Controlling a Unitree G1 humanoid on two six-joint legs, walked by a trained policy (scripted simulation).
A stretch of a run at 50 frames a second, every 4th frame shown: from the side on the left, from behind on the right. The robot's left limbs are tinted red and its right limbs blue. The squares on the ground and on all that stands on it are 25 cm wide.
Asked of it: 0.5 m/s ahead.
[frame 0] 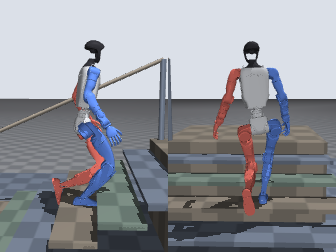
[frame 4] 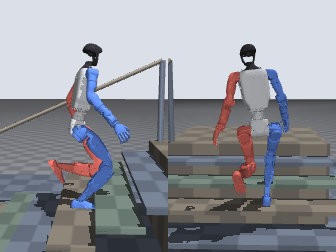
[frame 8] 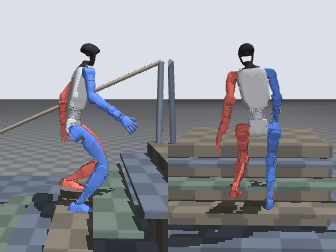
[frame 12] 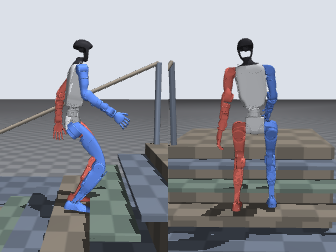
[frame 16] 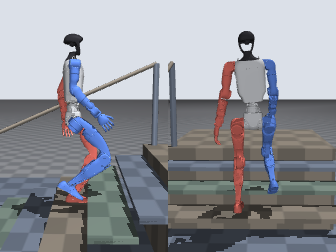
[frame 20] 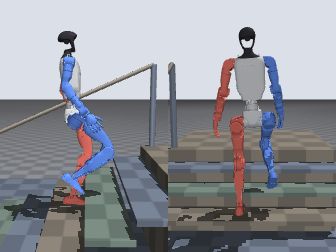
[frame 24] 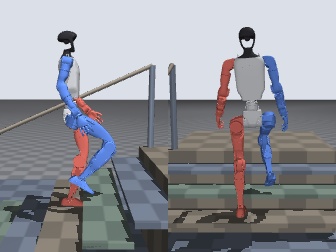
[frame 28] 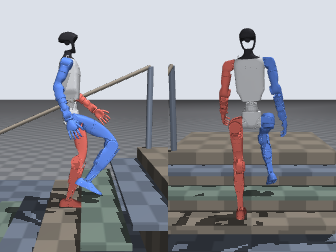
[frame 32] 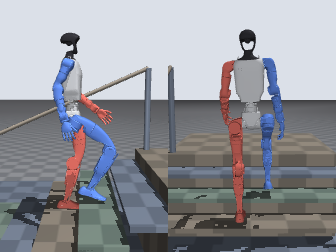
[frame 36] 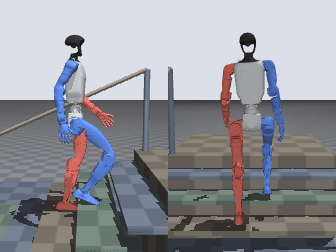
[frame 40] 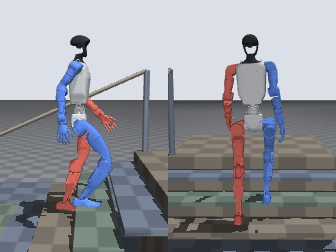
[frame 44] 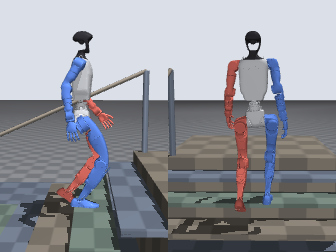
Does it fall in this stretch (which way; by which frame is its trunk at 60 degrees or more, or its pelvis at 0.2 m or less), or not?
no
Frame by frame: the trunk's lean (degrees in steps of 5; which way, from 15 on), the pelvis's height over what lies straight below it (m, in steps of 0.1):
0: 10, 0.7
4: 15 forward and to its left, 0.7
8: 20 forward and to its left, 0.7
12: 10, 0.7
16: 5, 0.7
20: 5, 0.8
24: 5, 0.8
28: 5, 0.8
32: 5, 0.8
36: 5, 0.8
40: 5, 0.7
44: 0, 0.7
